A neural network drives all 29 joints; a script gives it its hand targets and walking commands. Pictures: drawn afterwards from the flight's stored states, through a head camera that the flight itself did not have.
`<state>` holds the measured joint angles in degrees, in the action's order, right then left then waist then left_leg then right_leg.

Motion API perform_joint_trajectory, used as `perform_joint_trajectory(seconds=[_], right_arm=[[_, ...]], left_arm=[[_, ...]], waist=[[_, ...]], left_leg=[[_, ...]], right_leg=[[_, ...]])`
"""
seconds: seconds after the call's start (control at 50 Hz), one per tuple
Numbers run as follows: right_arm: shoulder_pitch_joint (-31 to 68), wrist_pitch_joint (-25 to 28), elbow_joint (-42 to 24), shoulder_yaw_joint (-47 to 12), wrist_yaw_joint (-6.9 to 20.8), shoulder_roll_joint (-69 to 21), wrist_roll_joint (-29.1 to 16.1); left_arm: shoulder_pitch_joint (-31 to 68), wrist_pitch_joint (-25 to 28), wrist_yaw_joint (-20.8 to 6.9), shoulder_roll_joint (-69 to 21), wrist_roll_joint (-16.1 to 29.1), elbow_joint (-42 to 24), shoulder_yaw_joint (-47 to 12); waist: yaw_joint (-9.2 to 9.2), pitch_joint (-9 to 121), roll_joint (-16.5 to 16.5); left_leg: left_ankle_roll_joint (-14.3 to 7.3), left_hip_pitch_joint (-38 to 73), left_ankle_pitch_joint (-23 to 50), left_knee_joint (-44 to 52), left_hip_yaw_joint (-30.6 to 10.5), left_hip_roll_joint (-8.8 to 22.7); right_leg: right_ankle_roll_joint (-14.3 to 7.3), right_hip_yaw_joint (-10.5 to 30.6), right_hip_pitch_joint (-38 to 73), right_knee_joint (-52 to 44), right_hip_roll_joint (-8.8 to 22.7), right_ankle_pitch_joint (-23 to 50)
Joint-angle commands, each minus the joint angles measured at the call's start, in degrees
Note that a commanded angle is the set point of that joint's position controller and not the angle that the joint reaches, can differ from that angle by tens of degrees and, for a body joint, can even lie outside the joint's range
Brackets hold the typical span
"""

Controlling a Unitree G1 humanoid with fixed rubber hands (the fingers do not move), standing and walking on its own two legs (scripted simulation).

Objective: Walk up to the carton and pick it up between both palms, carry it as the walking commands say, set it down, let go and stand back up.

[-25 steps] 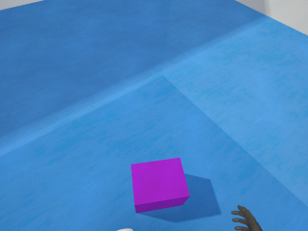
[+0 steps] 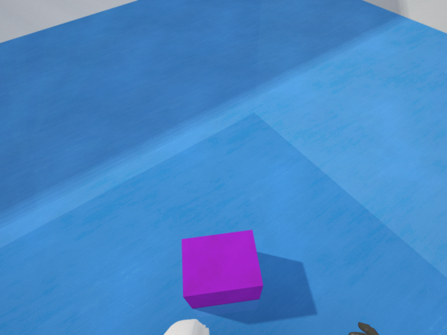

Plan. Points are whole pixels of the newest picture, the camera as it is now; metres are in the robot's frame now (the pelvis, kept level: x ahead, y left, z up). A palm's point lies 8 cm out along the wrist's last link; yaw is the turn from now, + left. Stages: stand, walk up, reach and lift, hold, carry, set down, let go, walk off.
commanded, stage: walk up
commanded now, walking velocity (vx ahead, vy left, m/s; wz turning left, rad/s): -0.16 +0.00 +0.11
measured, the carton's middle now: (221, 270) +0.41 +0.05 -0.66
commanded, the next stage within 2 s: none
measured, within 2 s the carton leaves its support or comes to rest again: neither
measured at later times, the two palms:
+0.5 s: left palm out of the picture +0.00 +0.26 -0.14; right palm out of the picture +0.04 -0.21 -0.13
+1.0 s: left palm out of the picture -0.01 +0.25 -0.14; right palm out of the picture +0.03 -0.22 -0.14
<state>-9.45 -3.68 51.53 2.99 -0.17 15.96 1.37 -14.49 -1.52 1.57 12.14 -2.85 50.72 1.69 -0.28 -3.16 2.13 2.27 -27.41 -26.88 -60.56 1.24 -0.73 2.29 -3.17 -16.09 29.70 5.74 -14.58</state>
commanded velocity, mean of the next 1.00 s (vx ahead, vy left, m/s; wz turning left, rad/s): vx -0.02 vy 0.00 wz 0.09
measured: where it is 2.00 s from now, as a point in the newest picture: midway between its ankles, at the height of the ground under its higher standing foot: outside the picture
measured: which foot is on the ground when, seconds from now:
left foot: up 0.00-0.16, down 0.18-1.00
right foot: down 0.00-0.18, up 0.20-0.42, down 0.44-1.00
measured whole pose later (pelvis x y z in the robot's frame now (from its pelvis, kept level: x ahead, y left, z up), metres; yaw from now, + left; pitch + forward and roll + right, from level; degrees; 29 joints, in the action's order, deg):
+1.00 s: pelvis -0.01 +0.01 +0.00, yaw +6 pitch +0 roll +0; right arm -13.7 -0.1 62.6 1.0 -1.9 10.0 0.7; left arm -13.0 -0.4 2.9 10.3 -0.8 63.0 1.6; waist -0.7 -1.2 0.0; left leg -1.9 -9.4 -16.8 -25.9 0.8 -1.8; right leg 0.5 -6.2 -10.7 26.7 2.9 -16.0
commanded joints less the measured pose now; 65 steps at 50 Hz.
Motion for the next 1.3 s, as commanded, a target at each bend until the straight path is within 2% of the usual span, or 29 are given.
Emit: perform_joint_trajectory(seconds=[0.0, 0.02, 0.04, 0.06, 0.08, 0.12, 0.14, 0.16, 0.18, 0.2, 0.22, 0.26, 0.3, 0.34, 0.36, 0.4, 0.42, 0.44, 0.46, 0.48, 0.66, 0.68, 0.72, 0.76, 0.82, 0.94, 1.28], right_arm=[[-3.2, 0.2, -3.2, 0.7, 0.0, 3.0, -0.2], [-2.7, 0.1, -4.0, 0.1, 0.0, 2.1, -0.2], [-2.8, 0.2, -4.5, -0.4, 0.1, 1.3, -0.3], [-3.7, 0.3, -4.5, -0.6, 0.1, 1.2, -0.3], [-4.0, 0.3, -4.6, -0.6, 0.1, 1.4, -0.4], [-6.2, 1.0, -4.1, -0.6, 0.1, 1.6, -0.9], [-6.4, 1.7, -3.7, -0.7, 0.0, 1.9, -0.8], [-5.4, 2.5, -3.7, -0.5, 0.1, 3.6, -0.1], [-5.2, 3.3, -4.5, 0.0, 0.1, 7.3, 0.8], [-6.5, 3.7, -3.2, 0.0, -0.1, 8.2, 1.2], [-4.7, 4.2, -2.1, -1.0, -0.6, 4.9, 1.1], [-2.0, 4.5, -1.0, -1.5, -1.3, 2.7, 0.6], [-2.6, 5.0, 0.6, -1.4, -1.5, 2.4, 0.2], [-3.9, 5.0, 2.1, -1.2, -1.7, 2.5, 0.1], [-4.1, 4.9, 2.6, -1.1, -1.8, 2.5, 0.0], [-4.1, 4.6, 3.5, -0.7, -1.8, 2.4, -0.4], [-4.7, 4.5, 4.0, -0.8, -1.7, 1.5, -0.6], [-5.3, 4.5, 4.3, -1.2, -1.6, -0.1, -0.6], [-5.3, 4.4, 4.8, -1.4, -1.7, -0.4, -0.7], [-5.6, 4.3, 5.4, -1.5, -1.7, -0.3, -0.8], [-7.0, 4.5, 9.0, -1.7, -1.8, -1.6, -0.4], [-7.9, 4.4, 9.3, -1.1, -2.0, -1.0, -1.1], [-5.6, 4.2, 7.9, -0.2, -1.7, 1.2, -0.8], [-5.5, 4.1, 7.7, -0.3, -1.7, 0.1, -0.6], [-6.2, 4.1, 8.0, -0.7, -1.8, -0.8, -0.4], [-6.8, 4.0, 9.7, -1.3, -1.9, -1.0, -0.7], [-5.6, 4.0, 10.9, -1.8, -2.0, -0.7, -0.4]], left_arm=[[2.5, 1.1, 0.7, 11.6, 0.2, -3.7, 3.4], [2.0, 0.8, 0.6, 11.2, 0.4, -3.2, 3.3], [2.2, 0.5, 0.4, 11.2, 0.5, -2.8, 3.3], [2.1, 0.3, 0.2, 11.5, 0.4, -3.0, 3.5], [2.6, 0.0, 0.0, 12.0, 0.5, -2.9, 3.7], [3.3, -0.7, -0.3, 12.8, 1.0, -2.3, 3.9], [1.3, -1.1, -0.4, 11.9, 1.1, -1.5, 3.8], [-1.1, -1.4, -0.8, 8.3, 1.2, -1.4, 2.9], [-0.6, -1.3, -1.2, 3.3, 1.8, -3.3, 1.3], [3.4, -1.6, -0.9, 4.2, 1.7, -3.5, 1.3], [2.3, -1.7, -1.1, 3.9, 1.5, -2.2, 1.0], [0.8, -1.2, -1.0, 5.1, 1.4, 0.5, 1.0], [0.5, -0.7, -0.8, 5.1, 1.2, 1.8, 1.1], [0.9, -0.2, -0.4, 4.3, 1.5, 2.6, 1.2], [0.7, 0.1, -0.2, 4.0, 1.7, 3.0, 1.1], [-1.1, 0.9, 0.2, 3.9, 1.6, 4.4, 0.9], [-1.6, 1.3, 0.4, 4.4, 1.5, 5.1, 0.8], [-0.3, 1.5, 0.3, 4.9, 1.7, 5.6, 0.6], [-0.5, 1.6, 0.3, 4.9, 1.6, 6.5, 0.5], [-0.8, 1.8, 0.3, 4.5, 1.6, 6.9, 0.4], [-3.2, 2.2, 0.9, 2.2, 2.1, 9.7, 0.0], [-2.7, 2.2, 0.5, 2.2, 2.0, 9.8, -0.2], [-2.7, 1.7, 1.3, 4.7, 2.0, 9.4, 1.0], [-3.1, 1.4, 1.5, 3.6, 2.1, 9.7, 0.8], [-2.5, 1.4, 1.4, 2.7, 2.1, 10.2, 0.6], [-2.0, 1.5, 1.6, 3.6, 2.1, 11.4, 0.9], [-2.0, 0.8, 1.5, 3.1, 2.1, 12.4, 1.3]], waist=[[-1.37, 6.1, -13.7], [-1.12, 5.9, -14.0], [-1.12, 6.1, -15.3], [-0.65, 7.6, -16.4], [-0.54, 6.9, -16.8], [-1.88, 6.1, -13.8], [-1.54, 5.6, -9.9], [-0.22, 4.2, -2.1], [0.42, 3.0, 10.9], [-1.60, 0.9, 12.2], [0.00, 0.4, 8.8], [1.33, -0.4, 6.6], [0.85, 1.4, 4.5], [0.40, 2.4, 3.6], [0.49, 2.4, 3.5], [0.94, 3.2, 2.3], [0.40, 2.9, 0.8], [-0.81, 1.3, -3.3], [-0.63, 0.4, -5.1], [-0.48, 0.4, -5.6], [-0.06, 0.8, -3.0], [-0.54, 1.8, -2.5], [0.07, 0.8, -1.0], [-0.01, 1.2, 0.0], [0.05, 1.9, -0.5], [-0.17, 2.6, -2.9], [0.02, 1.7, -2.2]], left_leg=[[0.0, 0.7, 0.5, 0.2, -0.4, 0.2], [-0.3, 1.6, 0.0, 4.8, -0.2, 0.5], [-0.5, 3.7, 0.2, 10.1, 0.5, 0.6], [-0.6, 6.9, 1.2, 13.8, 2.0, 0.3], [-0.6, 8.7, 1.5, 17.5, 2.5, 0.5], [-1.0, 14.1, 7.2, 30.1, 3.8, 0.4], [-1.1, 17.0, 10.9, 38.1, 2.0, 1.3], [-1.7, 19.5, 13.3, 43.9, -4.6, 6.7], [-5.1, 19.7, 19.4, 47.0, -19.2, 17.2], [-8.9, 15.4, 22.4, 48.4, -19.5, 19.0], [-9.5, 14.9, 23.2, 48.8, -14.9, 16.9], [-9.0, 17.0, 26.9, 47.5, -8.3, 13.2], [-9.3, 21.1, 35.1, 44.9, -5.6, 12.7], [-9.6, 23.3, 36.9, 43.2, -5.0, 13.1], [-9.3, 23.2, 36.2, 42.4, -4.6, 12.7], [-7.6, 20.9, 31.5, 41.4, -4.0, 10.8], [-6.7, 19.5, 28.4, 41.3, -3.6, 9.1], [-5.2, 18.4, 22.1, 43.1, -1.6, 6.0], [-4.6, 20.0, 20.4, 43.6, -0.7, 5.3], [-4.4, 21.0, 20.2, 43.6, -0.6, 5.5], [-4.4, 23.1, 23.8, 44.8, -1.4, 6.8], [-4.5, 22.9, 21.6, 44.9, -2.2, 7.6], [-5.0, 17.3, 26.5, 41.0, -4.3, 8.4], [-5.7, 15.4, 27.1, 40.3, -5.5, 8.8], [-5.9, 14.2, 27.8, 39.8, -5.9, 8.5], [-4.3, 14.0, 28.2, 37.4, -3.7, 6.3], [-4.9, 10.2, 24.0, 37.1, -5.9, 6.1]], right_leg=[[-10.6, 7.0, 5.4, -6.0, 13.0, 35.4], [-10.4, 7.1, 5.7, -5.9, 12.8, 33.8], [-9.7, 6.5, 5.4, -6.5, 11.9, 29.6], [-9.5, 7.3, 5.5, -7.9, 12.3, 22.2], [-9.3, 8.1, 4.8, -8.2, 12.8, 19.1], [-7.9, 6.1, 3.9, -5.0, 11.9, 15.8], [-6.3, 4.1, 2.6, -1.2, 10.3, 11.2], [-4.1, 0.9, -2.3, 4.5, 6.4, 3.1], [-0.3, -1.9, -11.0, 10.2, -1.5, -11.7], [-0.6, 2.4, -9.2, 13.7, -2.2, -15.9], [-1.5, 5.3, -6.0, 13.9, -1.5, -12.8], [-1.9, 5.8, -4.5, 12.4, -1.9, -8.2], [-1.8, 5.3, -2.7, 9.5, -2.1, -7.1], [-1.8, 4.2, -1.1, 4.5, -2.3, -5.9], [-1.9, 3.2, 0.6, 0.5, -2.7, -3.6], [-2.0, 2.1, 7.0, -7.1, -1.7, 6.1], [-2.4, 3.5, 9.3, -8.9, 0.0, 10.7], [-3.1, 5.2, 9.6, -8.7, 1.0, 15.1], [-3.5, 6.7, 8.5, -9.5, 1.6, 18.0], [-3.5, 6.5, 8.0, -10.3, 1.6, 17.6], [-3.4, 5.4, 8.8, -11.8, 1.0, 15.7], [-2.8, 4.2, 7.9, -10.8, 0.7, 13.8], [-2.1, 1.4, 9.0, -6.5, 1.4, 10.0], [-2.4, 0.4, 8.2, -4.2, 1.2, 8.3], [-2.5, 0.5, 8.2, -3.9, 1.4, 9.2], [-3.7, 1.8, 9.3, -5.8, 4.2, 14.6], [-4.0, -0.3, 8.0, -6.1, 4.6, 4.0]])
